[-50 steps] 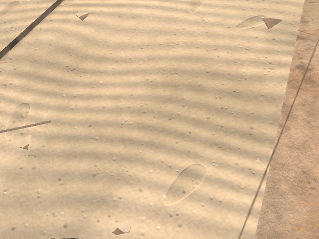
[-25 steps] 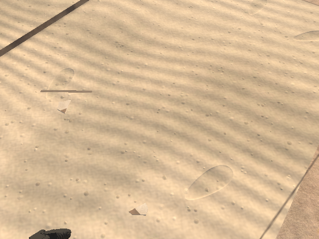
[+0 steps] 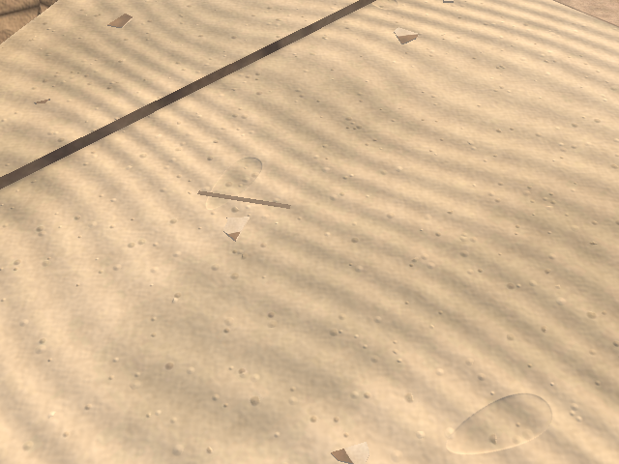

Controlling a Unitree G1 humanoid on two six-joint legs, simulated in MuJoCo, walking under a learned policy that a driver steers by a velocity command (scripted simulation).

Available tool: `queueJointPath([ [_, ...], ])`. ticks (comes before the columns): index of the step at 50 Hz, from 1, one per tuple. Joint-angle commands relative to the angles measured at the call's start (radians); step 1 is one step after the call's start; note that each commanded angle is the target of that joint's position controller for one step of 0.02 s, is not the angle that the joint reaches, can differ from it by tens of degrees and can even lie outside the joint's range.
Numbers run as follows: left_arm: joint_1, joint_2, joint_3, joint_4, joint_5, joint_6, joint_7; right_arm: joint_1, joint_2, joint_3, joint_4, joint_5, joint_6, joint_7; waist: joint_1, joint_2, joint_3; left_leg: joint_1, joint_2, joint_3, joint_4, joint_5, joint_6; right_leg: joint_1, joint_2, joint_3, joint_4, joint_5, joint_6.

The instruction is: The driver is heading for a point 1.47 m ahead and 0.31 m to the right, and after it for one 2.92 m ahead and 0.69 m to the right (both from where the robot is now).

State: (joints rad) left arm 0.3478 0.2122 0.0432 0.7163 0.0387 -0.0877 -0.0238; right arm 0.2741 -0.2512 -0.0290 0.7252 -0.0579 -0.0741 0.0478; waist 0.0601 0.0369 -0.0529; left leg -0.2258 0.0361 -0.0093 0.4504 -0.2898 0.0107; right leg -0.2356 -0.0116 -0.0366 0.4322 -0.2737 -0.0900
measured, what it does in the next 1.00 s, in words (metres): walks ahead, turning right: right foot, then left foot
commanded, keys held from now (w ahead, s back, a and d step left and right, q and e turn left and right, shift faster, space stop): w+e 0.62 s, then e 0.08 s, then q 0.30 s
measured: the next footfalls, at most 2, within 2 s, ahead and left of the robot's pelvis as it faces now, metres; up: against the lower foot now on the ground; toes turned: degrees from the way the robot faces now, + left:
right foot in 0.44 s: +0.36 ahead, -0.11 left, +0.00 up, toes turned -15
left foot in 0.90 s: +0.63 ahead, -0.02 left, +0.00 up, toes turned -27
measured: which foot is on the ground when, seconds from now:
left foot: down 0.00-0.42, up 0.44-0.88, down 0.90-1.00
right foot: down 0.00-0.00, up 0.02-0.42, down 0.44-0.92, up 0.94-1.00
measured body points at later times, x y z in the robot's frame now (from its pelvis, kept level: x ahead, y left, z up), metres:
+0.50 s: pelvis +0.23 -0.02 -0.04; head +0.27 -0.02 +0.41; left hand +0.50 +0.15 -0.12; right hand +0.17 -0.30 -0.15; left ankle +0.02 +0.14 -0.64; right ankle +0.32 -0.10 -0.74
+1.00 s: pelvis +0.45 -0.04 -0.02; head +0.48 -0.05 +0.43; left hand +0.67 +0.15 -0.13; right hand +0.52 -0.33 -0.10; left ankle +0.60 +0.00 -0.74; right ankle +0.33 -0.11 -0.69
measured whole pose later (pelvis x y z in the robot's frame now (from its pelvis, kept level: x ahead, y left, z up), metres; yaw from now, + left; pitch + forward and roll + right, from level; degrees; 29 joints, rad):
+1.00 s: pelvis +0.45 -0.04 -0.02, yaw -24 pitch +2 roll +0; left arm 0.21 0.27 0.03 0.74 0.01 -0.01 0.01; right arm 0.15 -0.24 -0.02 0.64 -0.01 -0.07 0.00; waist 0.01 -0.01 0.02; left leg -0.48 -0.05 -0.03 0.53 -0.09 0.04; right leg -0.38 0.10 0.09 1.02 -0.52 0.02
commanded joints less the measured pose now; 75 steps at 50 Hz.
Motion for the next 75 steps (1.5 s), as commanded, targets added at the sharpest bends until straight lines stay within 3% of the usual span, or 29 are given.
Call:
queueJointPath([
  [1,-0.106,-0.031,-0.017,-0.098,0.03,-0.018,-0.01,0.239,-0.18,-0.04,-0.036,0.002,-0.069,-0.037,-0.162,0.118,-0.085,0.453,0.3,-0.34,-0.156,0.108,0.31,-0.417,-0.004,0.096,0.333,-0.192,-0.053],
  [2,-0.183,-0.002,-0.011,-0.126,0.032,-0.049,-0.03,0.237,-0.197,-0.039,-0.044,-0.011,-0.082,-0.049,-0.186,0.161,0.053,0.413,0.442,-0.629,-0.276,-0.027,0.414,-0.683,0.051,0.127,0.526,-0.254,-0.023],
  [6,-0.187,0.067,0.014,-0.058,0.023,-0.037,-0.026,0.114,-0.015,0.03,-0.024,-0.001,-0.065,-0.038,-0.092,0.072,0.093,0.317,0.27,-0.215,-0.316,0.063,0.199,-0.721,-0.018,0.133,0.78,0.082,-0.032],
  [11,-0.279,0.037,-0.005,-0.041,-0.003,-0.034,-0.091,0.152,-0.043,0.033,0.01,-0.039,-0.05,-0.042,-0.105,0.042,0.08,0.297,0.22,0.039,-0.322,0.441,0.186,-0.725,-0.042,0.057,0.637,0.303,0.022],
  [14,-0.376,0.022,-0.019,-0.07,0.002,-0.02,-0.098,0.204,-0.063,0.036,0.06,-0.029,-0.042,-0.02,-0.119,0.04,0.104,0.238,0.208,0.128,-0.336,0.565,0.177,-0.602,-0.039,0.002,0.409,0.327,0.025],
  [15,-0.459,0.036,-0.016,-0.116,-0.121,-0.006,-0.08,0.159,-0.127,-0.007,0.065,0.082,-0.012,-0.055,-0.131,-0.033,0.258,0.166,0.169,0.184,-0.303,0.634,0.081,-0.609,-0.005,-0.041,0.375,0.282,0.035],
  [18,-0.427,0.073,-0.006,-0.159,-0.085,0.005,-0.075,0.18,-0.192,-0.025,0.081,0.077,-0.003,-0.097,-0.086,0.074,0.143,0.208,0.193,0.202,-0.173,1.023,0.028,-0.396,0.051,-0.105,0.274,0.276,0.004],
  [21,-0.117,0.188,0.051,-0.095,-0.067,0.036,-0.056,0.089,-0.218,-0.05,0.042,0.078,0.009,-0.109,0.09,0.125,-0.05,0.204,0.196,0.199,0.228,1.243,0.032,-0.017,0.114,-0.076,0.193,0.219,-0.087],
  [22,0.029,0.242,0.079,-0.059,-0.06,0.049,-0.03,0.072,-0.211,-0.051,0.021,0.074,-0.003,-0.104,0.163,0.062,-0.113,0.017,0.141,0.197,0.498,0.99,0.002,0.263,0.072,0.031,0.115,0.282,-0.124],
  [23,0.048,0.311,0.081,-0.041,-0.058,0.061,0.0,0.165,-0.046,-0.009,-0.009,0.009,-0.028,-0.079,0.031,-0.266,-0.186,-0.366,-0.026,0.162,0.907,-0.247,-0.028,0.574,-0.163,0.37,0.215,0.454,-0.213],
  [24,0.044,0.312,0.076,-0.087,-0.041,0.047,0.007,0.205,-0.061,0.005,-0.048,0.046,-0.07,-0.056,0.03,-0.25,-0.444,-0.533,-0.102,-0.099,1.133,-0.332,-0.024,0.723,-0.337,0.883,-0.006,0.106,-0.411],
  [25,0.037,0.252,0.072,-0.091,-0.04,0.043,0.009,0.046,-0.148,-0.021,-0.081,0.082,-0.09,-0.052,0.089,-0.106,-0.328,-0.606,-0.051,-0.145,1.111,-0.199,-0.012,0.619,-0.28,0.819,-0.122,-0.041,-0.341],
  [27,-0.121,0.205,0.055,-0.113,-0.057,0.027,0.005,-0.005,-0.145,-0.018,-0.104,0.068,-0.09,-0.067,-0.031,0.063,-0.077,-0.571,0.03,-0.113,0.955,-0.047,-0.011,0.249,-0.211,0.629,-0.186,-0.003,-0.263],
  [29,-0.193,0.18,0.048,-0.136,-0.039,0.016,0.0,0.056,-0.163,-0.033,-0.102,0.053,-0.056,-0.075,-0.111,0.018,-0.018,-0.444,0.078,-0.125,0.87,-0.002,-0.028,0.019,-0.144,0.522,-0.225,0.087,-0.251],
  [33,-0.164,0.197,0.049,-0.097,-0.043,0.013,0.014,-0.021,-0.13,-0.026,-0.141,0.019,-0.024,-0.092,-0.114,-0.028,0.053,-0.405,0.072,-0.054,0.666,0.095,-0.084,-0.194,-0.069,0.344,-0.197,0.434,-0.225],
  [36,-0.125,0.204,0.052,-0.065,-0.057,0.04,0.034,-0.112,-0.077,-0.007,-0.157,0.021,-0.025,-0.092,-0.072,-0.071,0.003,-0.322,0.013,-0.015,0.399,0.262,-0.097,-0.183,0.01,0.227,-0.105,0.585,-0.146],
  [40,-0.042,0.165,0.033,-0.014,-0.056,0.061,0.041,-0.185,-0.08,-0.004,-0.149,0.053,-0.031,-0.064,0.005,-0.13,-0.058,-0.274,-0.009,-0.022,0.191,0.415,-0.077,-0.016,-0.058,0.262,-0.041,0.488,-0.118],
  [44,-0.074,0.157,0.022,-0.003,-0.035,0.063,0.038,-0.147,-0.122,-0.031,-0.145,0.042,-0.043,-0.042,-0.034,-0.138,-0.069,-0.183,-0.03,-0.023,-0.001,0.373,0.026,0.11,-0.101,0.295,0.122,0.552,-0.076],
  [46,0.019,0.124,0.012,-0.012,-0.013,0.04,0.038,-0.067,-0.21,-0.048,-0.145,0.014,-0.047,-0.046,-0.005,0.033,-0.178,0.189,0.149,-0.228,0.076,0.983,0.18,-0.093,0.04,0.21,0.393,0.284,0.021],
  [47,0.061,0.138,0.005,0.004,-0.02,0.036,0.039,-0.001,-0.177,-0.05,-0.128,0.017,-0.028,-0.049,-0.049,0.202,-0.273,0.339,0.303,-0.437,0.043,1.04,0.339,-0.25,0.101,0.132,0.616,-0.149,0.101],
  [48,-0.003,0.186,0.014,-0.016,-0.026,0.049,0.035,0.027,-0.127,-0.039,-0.123,0.047,-0.011,-0.049,-0.074,0.185,-0.272,0.333,0.319,-0.56,-0.027,0.794,0.361,-0.332,0.086,0.145,0.707,-0.351,0.13],
  [51,-0.148,0.179,0.028,-0.055,-0.042,0.11,0.048,-0.075,-0.168,-0.053,-0.167,0.057,0.039,-0.059,-0.069,0.005,-0.083,0.082,0.226,-0.497,-0.118,0.247,0.251,-0.407,0.04,0.152,0.786,-0.254,0.151],
  [54,-0.139,0.114,0.018,-0.048,-0.04,0.119,0.063,-0.126,-0.154,-0.058,-0.189,0.049,0.072,-0.068,-0.038,0.089,-0.037,-0.093,0.087,-0.365,-0.163,0.12,0.179,-0.261,0.062,0.09,0.544,-0.186,0.15],
  [64,-0.112,0.141,0.041,-0.012,-0.047,0.078,0.041,-0.106,-0.174,-0.091,-0.199,0.075,0.114,-0.095,-0.03,0.128,-0.063,-0.132,0.038,-0.464,-0.132,-0.095,0.136,0.008,0.066,0.092,0.029,0.021,0.08],
  [65,-0.076,0.187,0.056,-0.008,-0.035,0.076,0.044,-0.093,-0.152,-0.086,-0.2,0.077,0.115,-0.096,-0.023,0.074,-0.066,-0.227,-0.007,-0.422,-0.055,-0.173,0.089,0.115,-0.043,0.166,-0.036,0.024,0.04],
  [66,-0.058,0.278,0.078,0.0,-0.003,0.08,0.047,-0.143,-0.126,-0.081,-0.241,0.083,0.107,-0.093,-0.03,-0.201,-0.006,-0.433,-0.142,-0.213,0.172,-0.248,0.03,0.125,-0.239,0.403,-0.126,-0.022,-0.083],
  [67,-0.121,0.267,0.077,-0.03,0.022,0.075,0.046,-0.12,-0.163,-0.094,-0.241,0.072,0.089,-0.086,-0.038,-0.322,0.001,-0.47,-0.168,-0.142,0.445,-0.3,-0.016,0.059,-0.387,0.575,-0.183,0.112,-0.185],
  [70,-0.282,0.152,0.044,-0.087,-0.021,0.069,0.067,-0.008,-0.18,-0.111,-0.147,0.067,0.107,-0.081,-0.101,-0.143,0.002,-0.444,-0.12,-0.134,0.755,-0.141,-0.068,0.055,-0.258,0.318,-0.103,0.29,-0.097],
  [75,-0.139,0.18,0.048,-0.06,-0.032,0.087,0.082,-0.133,-0.118,-0.073,-0.207,0.081,0.118,-0.068,0.002,-0.198,0.021,-0.537,-0.046,-0.029,0.678,-0.019,-0.11,0.184,-0.231,0.217,-0.175,0.017,-0.105],
])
